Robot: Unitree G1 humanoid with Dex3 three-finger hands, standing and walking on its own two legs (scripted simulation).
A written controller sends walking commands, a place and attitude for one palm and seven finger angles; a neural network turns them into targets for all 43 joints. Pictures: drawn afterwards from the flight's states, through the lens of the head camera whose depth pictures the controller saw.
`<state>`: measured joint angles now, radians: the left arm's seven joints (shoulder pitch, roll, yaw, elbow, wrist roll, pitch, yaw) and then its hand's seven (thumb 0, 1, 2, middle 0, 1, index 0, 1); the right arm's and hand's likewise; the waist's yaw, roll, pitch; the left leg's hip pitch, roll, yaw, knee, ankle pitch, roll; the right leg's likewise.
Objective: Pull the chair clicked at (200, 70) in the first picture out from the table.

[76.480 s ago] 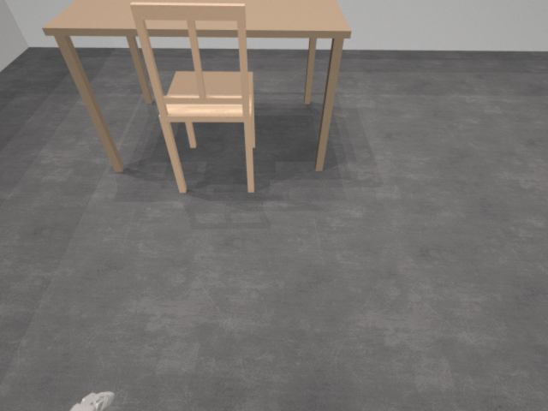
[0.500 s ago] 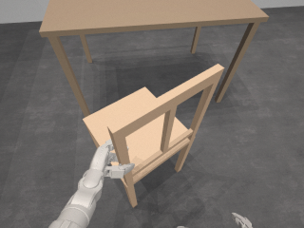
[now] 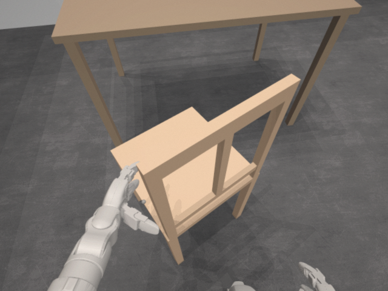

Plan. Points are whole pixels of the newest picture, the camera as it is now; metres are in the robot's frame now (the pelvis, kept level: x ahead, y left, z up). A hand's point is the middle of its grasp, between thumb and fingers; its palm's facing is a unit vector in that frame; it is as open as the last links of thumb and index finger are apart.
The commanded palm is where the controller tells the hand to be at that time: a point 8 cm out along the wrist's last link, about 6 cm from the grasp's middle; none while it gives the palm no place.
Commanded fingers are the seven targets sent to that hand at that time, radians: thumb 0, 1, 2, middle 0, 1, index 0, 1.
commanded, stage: open the thumb and straighten the fingers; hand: left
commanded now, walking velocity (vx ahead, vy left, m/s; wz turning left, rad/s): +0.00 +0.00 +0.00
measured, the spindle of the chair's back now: (220, 167) +0.41 -0.07 -0.05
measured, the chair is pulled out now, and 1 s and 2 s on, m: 0.47 0.47 0.47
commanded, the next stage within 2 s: draw the fingers out of the gap in 0.02 s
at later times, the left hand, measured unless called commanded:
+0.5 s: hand (142, 235) +0.25 +0.11 -0.06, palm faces -0.18 -0.98 -0.11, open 17.5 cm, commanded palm +0.24 +0.17 -0.03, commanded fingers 0.00 -0.55 0.20 0.00 0.00 0.00 0.00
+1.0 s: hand (133, 272) +0.18 +0.12 -0.05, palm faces -0.13 -0.98 -0.14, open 17.4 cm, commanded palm +0.16 +0.18 -0.03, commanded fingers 0.00 -0.55 0.20 0.00 0.00 0.00 0.00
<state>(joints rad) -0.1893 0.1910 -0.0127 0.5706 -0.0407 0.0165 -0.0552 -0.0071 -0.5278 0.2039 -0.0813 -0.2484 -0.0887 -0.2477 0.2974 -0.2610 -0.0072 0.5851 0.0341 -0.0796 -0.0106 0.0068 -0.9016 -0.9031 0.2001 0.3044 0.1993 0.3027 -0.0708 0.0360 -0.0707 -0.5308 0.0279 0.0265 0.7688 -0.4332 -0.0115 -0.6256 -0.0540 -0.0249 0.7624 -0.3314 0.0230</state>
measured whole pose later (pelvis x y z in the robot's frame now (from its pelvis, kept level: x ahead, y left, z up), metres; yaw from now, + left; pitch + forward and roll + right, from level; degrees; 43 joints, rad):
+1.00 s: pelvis -0.01 +0.00 -0.02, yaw +3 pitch +11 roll -1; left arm 0.42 0.21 -0.11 -0.04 -0.02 0.11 -0.06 -0.01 -0.54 0.20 0.00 0.00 -0.01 0.00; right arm 0.26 -0.25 0.02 0.45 0.04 -0.12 -0.06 0.01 -0.90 -0.90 0.20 0.30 0.20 0.30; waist -0.05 0.04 -0.11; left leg -0.62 0.02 -0.03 0.94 -0.50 -0.02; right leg -0.69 -0.07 -0.07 0.91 -0.41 0.02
